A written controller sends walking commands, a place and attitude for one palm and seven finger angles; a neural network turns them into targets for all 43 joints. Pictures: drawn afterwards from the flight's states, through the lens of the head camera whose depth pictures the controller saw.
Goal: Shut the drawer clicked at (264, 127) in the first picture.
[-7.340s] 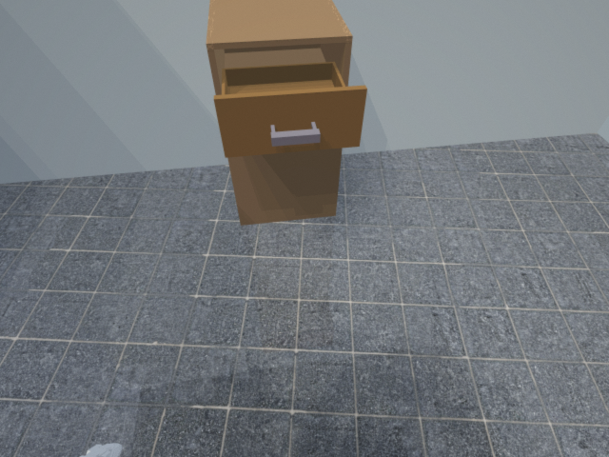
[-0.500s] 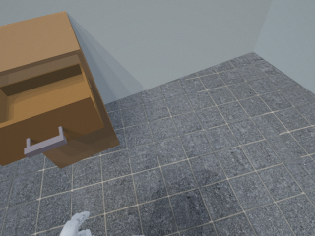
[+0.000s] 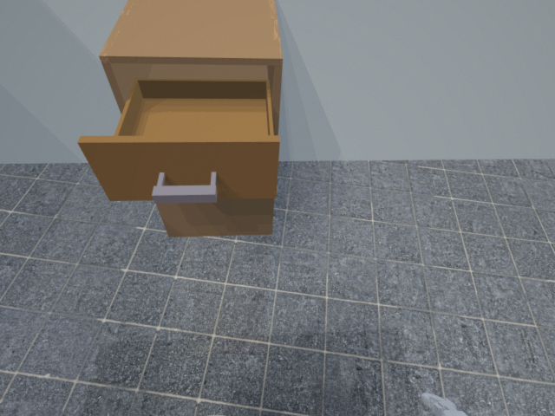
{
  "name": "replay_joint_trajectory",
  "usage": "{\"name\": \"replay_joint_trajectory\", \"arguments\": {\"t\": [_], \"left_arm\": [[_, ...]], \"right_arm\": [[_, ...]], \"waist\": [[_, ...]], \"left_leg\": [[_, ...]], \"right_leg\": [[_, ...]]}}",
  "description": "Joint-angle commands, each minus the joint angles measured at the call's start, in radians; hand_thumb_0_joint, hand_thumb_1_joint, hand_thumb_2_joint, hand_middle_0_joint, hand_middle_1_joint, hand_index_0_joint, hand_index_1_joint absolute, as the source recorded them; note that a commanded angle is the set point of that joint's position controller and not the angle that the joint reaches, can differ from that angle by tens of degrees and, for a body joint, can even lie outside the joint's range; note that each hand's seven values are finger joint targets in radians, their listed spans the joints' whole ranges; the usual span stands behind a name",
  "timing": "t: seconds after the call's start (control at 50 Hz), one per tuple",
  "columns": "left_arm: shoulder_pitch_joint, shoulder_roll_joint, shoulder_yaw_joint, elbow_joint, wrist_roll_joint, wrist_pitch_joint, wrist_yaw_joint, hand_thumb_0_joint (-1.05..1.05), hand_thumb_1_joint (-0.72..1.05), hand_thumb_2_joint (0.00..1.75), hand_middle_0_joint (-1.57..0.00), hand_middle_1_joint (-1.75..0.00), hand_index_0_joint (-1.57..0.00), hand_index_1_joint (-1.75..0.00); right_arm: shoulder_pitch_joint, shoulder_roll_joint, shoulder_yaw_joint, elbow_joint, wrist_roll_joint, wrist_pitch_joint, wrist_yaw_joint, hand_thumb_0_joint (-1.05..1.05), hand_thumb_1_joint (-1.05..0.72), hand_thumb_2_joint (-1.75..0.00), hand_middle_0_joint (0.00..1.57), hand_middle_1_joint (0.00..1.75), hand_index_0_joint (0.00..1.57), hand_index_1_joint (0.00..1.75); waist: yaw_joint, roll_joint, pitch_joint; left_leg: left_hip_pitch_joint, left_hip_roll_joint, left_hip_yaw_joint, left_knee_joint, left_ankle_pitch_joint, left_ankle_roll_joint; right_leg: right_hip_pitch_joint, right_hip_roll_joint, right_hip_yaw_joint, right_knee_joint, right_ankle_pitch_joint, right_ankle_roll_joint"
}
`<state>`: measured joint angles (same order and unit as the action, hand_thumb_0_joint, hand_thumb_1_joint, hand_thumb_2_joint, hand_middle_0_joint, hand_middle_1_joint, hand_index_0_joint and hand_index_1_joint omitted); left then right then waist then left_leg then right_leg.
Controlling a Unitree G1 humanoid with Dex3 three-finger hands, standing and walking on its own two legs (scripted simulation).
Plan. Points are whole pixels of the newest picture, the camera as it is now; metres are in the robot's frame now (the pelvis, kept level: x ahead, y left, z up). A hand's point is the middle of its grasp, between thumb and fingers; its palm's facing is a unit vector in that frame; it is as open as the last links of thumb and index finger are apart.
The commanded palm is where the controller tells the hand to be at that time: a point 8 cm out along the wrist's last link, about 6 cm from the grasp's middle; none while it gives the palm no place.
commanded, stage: turn to face it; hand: left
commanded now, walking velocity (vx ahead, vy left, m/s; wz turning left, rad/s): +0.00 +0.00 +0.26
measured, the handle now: (186, 185) +0.54 +0.25 -0.07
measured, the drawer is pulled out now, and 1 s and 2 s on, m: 0.28 0.28 0.28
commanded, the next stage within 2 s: take the last steps up to it in 0.12 s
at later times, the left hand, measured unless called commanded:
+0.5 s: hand out of the picture +0.01 +0.15 -0.14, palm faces +0.19 -0.96 -0.23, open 7.4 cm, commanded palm none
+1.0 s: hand out of the picture -0.01 +0.16 -0.17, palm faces +0.23 -0.97 -0.12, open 7.4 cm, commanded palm none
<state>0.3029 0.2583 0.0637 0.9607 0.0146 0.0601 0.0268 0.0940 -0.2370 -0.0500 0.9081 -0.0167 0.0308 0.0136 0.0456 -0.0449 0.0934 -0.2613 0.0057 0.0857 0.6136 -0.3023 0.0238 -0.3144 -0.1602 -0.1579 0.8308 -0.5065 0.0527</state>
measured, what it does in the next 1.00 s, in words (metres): walks ahead: right foot, then left foot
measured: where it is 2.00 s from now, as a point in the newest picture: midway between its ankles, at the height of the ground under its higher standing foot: (264, 399)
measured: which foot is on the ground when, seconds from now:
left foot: down 0.00-0.40, up 0.42-0.88, down 0.90-1.00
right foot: up 0.00-0.38, down 0.40-0.90, up 0.92-1.00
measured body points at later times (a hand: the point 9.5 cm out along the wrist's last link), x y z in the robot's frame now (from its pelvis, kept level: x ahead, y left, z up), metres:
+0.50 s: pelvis +0.00 -0.03 +0.02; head -0.01 -0.07 +0.46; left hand +0.00 +0.20 -0.12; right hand +0.04 -0.27 -0.15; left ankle -0.01 +0.10 -0.67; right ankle +0.00 -0.12 -0.72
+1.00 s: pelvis +0.11 +0.03 +0.01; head +0.12 +0.05 +0.46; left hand -0.02 +0.21 -0.15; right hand +0.23 -0.18 -0.13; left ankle +0.13 +0.13 -0.72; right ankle +0.04 -0.10 -0.66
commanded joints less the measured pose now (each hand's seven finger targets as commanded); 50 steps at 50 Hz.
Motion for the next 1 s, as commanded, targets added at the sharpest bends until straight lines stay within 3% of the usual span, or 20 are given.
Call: {"name": "replay_joint_trajectory", "arguments": {"t": [0.0,0.02,0.08,0.2,0.3,0.34,0.36,0.38,0.4,0.42,0.46,0.52,0.68,0.76,0.8,0.84,0.86,0.88,0.9,0.98], "left_arm": [[-0.097,0.078,0.012,-0.091,-0.001,-0.021,0.002,0.0,0.9,0.9,-0.2,-0.3,-0.2,-0.3],[-0.064,0.075,0.012,-0.073,-0.001,-0.02,-0.004,0.0,0.9,0.9,-0.2,-0.3,-0.2,-0.3],[-0.026,0.07,0.009,-0.051,-0.002,-0.019,-0.008,0.0,0.9,0.9,-0.2,-0.3,-0.2,-0.3],[-0.073,0.043,0.002,-0.068,-0.002,-0.018,-0.003,0.0,0.9,0.9,-0.2,-0.3,-0.2,-0.3],[-0.021,0.002,-0.014,-0.04,0.007,-0.049,-0.018,0.0,0.9,0.9,-0.2,-0.3,-0.2,-0.3],[0.078,0.017,-0.011,0.004,0.013,-0.07,-0.02,0.0,0.9,0.9,-0.2,-0.3,-0.2,-0.3],[0.136,0.071,0.001,0.024,0.025,-0.083,-0.014,0.0,0.9,0.9,-0.2,-0.3,-0.2,-0.3],[0.173,0.146,0.017,0.021,0.023,-0.08,-0.008,0.0,0.9,0.9,-0.2,-0.3,-0.2,-0.3],[0.178,0.138,0.018,0.021,0.009,-0.09,-0.003,0.0,0.9,0.9,-0.2,-0.3,-0.2,-0.3],[0.131,0.106,0.014,0.022,0.008,-0.098,0.0,0.0,0.9,0.9,-0.2,-0.3,-0.2,-0.3],[0.06,0.038,-0.002,0.02,0.008,-0.11,-0.001,0.0,0.9,0.9,-0.2,-0.3,-0.2,-0.3],[0.108,-0.009,-0.015,0.05,0.002,-0.128,-0.002,0.0,0.9,0.9,-0.2,-0.3,-0.2,-0.3],[0.238,-0.016,-0.01,0.142,0.012,-0.142,-0.001,0.0,0.9,0.9,-0.2,-0.3,-0.2,-0.3],[0.25,-0.01,-0.005,0.168,0.017,-0.132,0.0,0.0,0.9,0.9,-0.2,-0.3,-0.2,-0.3],[0.248,-0.012,-0.004,0.178,0.012,-0.125,-0.001,0.0,0.9,0.9,-0.2,-0.3,-0.2,-0.3],[0.221,-0.027,-0.004,0.176,0.008,-0.119,-0.003,0.0,0.9,0.9,-0.2,-0.3,-0.2,-0.3],[0.231,-0.065,-0.011,0.165,0.003,-0.118,-0.007,0.0,0.9,0.9,-0.2,-0.3,-0.2,-0.3],[0.245,-0.112,-0.019,0.14,-0.004,-0.119,-0.013,0.0,0.9,0.9,-0.2,-0.3,-0.2,-0.3],[0.179,-0.069,-0.016,0.108,0.006,-0.116,-0.009,0.0,0.9,0.9,-0.2,-0.3,-0.2,-0.3],[0.081,-0.088,-0.006,0.107,0.016,-0.095,-0.03,0.0,0.9,0.9,-0.2,-0.3,-0.2,-0.3]], "right_arm": [[0.1,-0.194,-0.038,-0.025,-0.003,-0.013,-0.034,0.0,-0.9,-0.9,0.2,0.3,0.2,0.3],[0.051,-0.171,-0.027,-0.037,-0.002,-0.015,-0.034,0.0,-0.9,-0.9,0.2,0.3,0.2,0.3],[0.047,-0.154,-0.022,-0.034,0.004,-0.023,-0.032,0.0,-0.9,-0.9,0.2,0.3,0.2,0.3],[0.089,-0.142,-0.029,-0.011,-0.001,-0.016,-0.03,0.0,-0.9,-0.9,0.2,0.3,0.2,0.3],[0.114,-0.126,-0.03,0.022,-0.009,-0.024,-0.029,0.0,-0.9,-0.9,0.2,0.3,0.2,0.3],[0.116,-0.089,-0.025,0.038,-0.001,-0.028,-0.027,0.0,-0.9,-0.9,0.2,0.3,0.2,0.3],[0.126,-0.027,-0.014,0.032,0.007,-0.032,-0.025,0.0,-0.9,-0.9,0.2,0.3,0.2,0.3],[0.077,0.002,-0.005,-0.009,0.005,-0.033,-0.017,0.0,-0.9,-0.9,0.2,0.3,0.2,0.3],[0.046,-0.06,-0.022,-0.013,-0.009,-0.026,-0.01,0.0,-0.9,-0.9,0.2,0.3,0.2,0.3],[0.049,-0.06,-0.029,0.001,-0.011,-0.024,-0.003,0.0,-0.9,-0.9,0.2,0.3,0.2,0.3],[0.126,-0.04,-0.033,0.058,-0.014,-0.023,0.006,0.0,-0.9,-0.9,0.2,0.3,0.2,0.3],[0.173,0.0,-0.028,0.094,-0.013,-0.024,0.007,0.0,-0.9,-0.9,0.2,0.3,0.2,0.3],[0.06,0.029,-0.024,0.073,-0.007,-0.044,0.011,0.0,-0.9,-0.9,0.2,0.3,0.2,0.3],[0.014,0.061,-0.01,0.061,-0.002,-0.065,0.012,0.0,-0.9,-0.9,0.2,0.3,0.2,0.3],[0.053,0.062,-0.007,0.076,-0.002,-0.075,0.007,0.0,-0.9,-0.9,0.2,0.3,0.2,0.3],[0.211,0.035,-0.013,0.129,-0.007,-0.089,-0.009,0.0,-0.9,-0.9,0.2,0.3,0.2,0.3],[0.343,-0.049,-0.029,0.164,-0.013,-0.098,-0.022,0.0,-0.9,-0.9,0.2,0.3,0.2,0.3],[0.446,-0.152,-0.053,0.185,-0.016,-0.098,-0.034,0.0,-0.9,-0.9,0.2,0.3,0.2,0.3],[0.457,-0.158,-0.049,0.188,-0.009,-0.088,-0.038,0.0,-0.9,-0.9,0.2,0.3,0.2,0.3],[0.257,-0.01,-0.012,0.135,-0.006,-0.102,-0.044,0.0,-0.9,-0.9,0.2,0.3,0.2,0.3]], "waist": [[-0.079,0.234,-0.092],[-0.049,0.221,-0.072],[-0.038,0.195,-0.102],[-0.062,0.188,-0.085],[-0.049,0.197,-0.095],[-0.001,0.083,-0.077],[0.022,-0.091,-0.053],[0.053,-0.261,0.02],[0.052,-0.204,0.053],[0.019,-0.166,0.095],[-0.04,-0.059,0.091],[-0.043,-0.072,0.06],[-0.001,-0.071,0.056],[0.011,-0.102,0.05],[-0.007,-0.097,0.025],[-0.082,-0.069,-0.021],[-0.133,0.092,-0.113],[-0.142,0.332,-0.189],[-0.159,0.266,-0.193],[-0.071,0.125,0.017]], "left_leg": [[0.16,0.311,-0.312,-0.255,0.657,0.176],[0.125,0.27,-0.259,-0.266,0.618,0.153],[0.129,0.224,-0.206,-0.277,0.601,0.134],[0.124,0.237,-0.281,-0.309,0.417,0.157],[0.03,0.216,-0.36,-0.34,-0.075,0.144],[-0.129,0.137,-0.311,-0.229,-0.223,0.088],[-0.289,0.026,-0.192,0.006,-0.264,0.028],[-0.422,-0.043,-0.081,0.22,-0.296,-0.009],[-0.422,0.011,-0.141,0.347,-0.229,-0.003],[-0.42,0.031,-0.146,0.417,-0.146,-0.001],[-0.377,0.063,-0.118,0.469,-0.015,-0.017],[-0.354,0.075,-0.083,0.468,0.095,-0.041],[-0.397,0.098,-0.031,0.267,0.079,-0.04],[-0.251,0.071,0.011,0.089,0.015,-0.014],[-0.138,0.038,0.046,-0.002,0.042,-0.002],[0.134,0.012,0.059,-0.13,0.093,0.016],[0.347,0.152,-0.116,-0.194,0.059,0.056],[0.489,0.412,-0.456,-0.301,0.1,0.145],[0.438,0.45,-0.503,-0.355,0.028,0.192],[0.086,0.346,-0.266,-0.44,0.069,0.156]], "right_leg": [[-0.227,0.027,0.148,0.312,-0.023,0.019],[-0.204,0.032,0.141,0.315,0.037,0.022],[-0.155,0.052,0.123,0.264,0.093,0.029],[-0.118,0.079,0.12,0.09,0.069,0.027],[0.056,0.129,0.087,-0.179,0.087,-0.006],[0.279,0.126,0.099,-0.42,0.179,-0.017],[0.369,-0.035,0.311,-0.565,-0.02,-0.067],[0.309,-0.241,0.596,-0.727,-0.236,-0.171],[0.183,-0.27,0.666,-0.79,-0.345,-0.205],[0.122,-0.243,0.633,-0.799,-0.318,-0.203],[0.109,-0.163,0.418,-0.746,-0.104,-0.172],[0.146,-0.101,0.249,-0.721,0.156,-0.154],[0.265,-0.121,0.237,-0.696,0.299,-0.21],[0.229,-0.122,0.212,-0.631,0.398,-0.209],[0.219,-0.096,0.189,-0.568,0.441,-0.193],[0.102,-0.035,0.137,-0.373,0.496,-0.161],[-0.028,0.027,0.093,-0.131,0.4,-0.125],[-0.241,0.133,0.019,0.147,-0.019,-0.078],[-0.289,0.128,0.106,0.292,-0.084,-0.094],[-0.276,0.026,0.149,0.344,0.15,-0.073]]}}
